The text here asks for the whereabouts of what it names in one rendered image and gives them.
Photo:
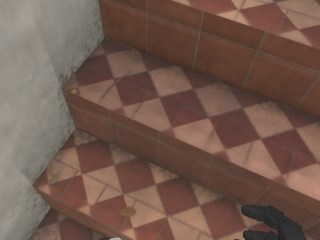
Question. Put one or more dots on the robot right hand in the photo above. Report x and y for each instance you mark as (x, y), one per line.
(274, 218)

